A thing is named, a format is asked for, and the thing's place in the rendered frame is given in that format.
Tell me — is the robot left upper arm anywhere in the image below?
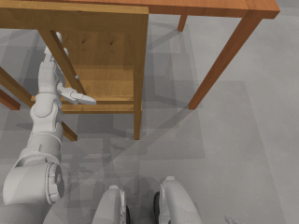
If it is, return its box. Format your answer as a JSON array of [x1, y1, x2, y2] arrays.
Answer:
[[0, 161, 65, 224]]

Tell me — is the right robot hand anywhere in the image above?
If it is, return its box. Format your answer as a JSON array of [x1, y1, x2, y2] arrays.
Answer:
[[224, 215, 245, 224]]

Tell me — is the table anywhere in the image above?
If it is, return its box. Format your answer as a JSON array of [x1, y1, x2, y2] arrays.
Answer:
[[0, 0, 280, 110]]

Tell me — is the left robot forearm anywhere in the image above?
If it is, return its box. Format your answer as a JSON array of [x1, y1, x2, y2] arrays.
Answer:
[[3, 92, 64, 205]]

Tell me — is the robot right thigh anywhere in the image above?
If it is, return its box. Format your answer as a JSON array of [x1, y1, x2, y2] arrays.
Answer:
[[159, 180, 205, 224]]

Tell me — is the chair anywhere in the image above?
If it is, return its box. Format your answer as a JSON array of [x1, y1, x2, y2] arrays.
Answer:
[[0, 0, 149, 142]]

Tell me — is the robot thigh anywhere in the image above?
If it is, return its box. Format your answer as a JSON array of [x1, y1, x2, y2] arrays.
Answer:
[[92, 189, 126, 224], [159, 180, 205, 224]]

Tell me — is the left robot hand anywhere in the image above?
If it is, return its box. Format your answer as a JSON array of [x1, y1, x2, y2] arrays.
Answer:
[[38, 32, 97, 105]]

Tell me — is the robot left thigh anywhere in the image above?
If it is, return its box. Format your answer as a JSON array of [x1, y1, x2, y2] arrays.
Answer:
[[92, 189, 126, 224]]

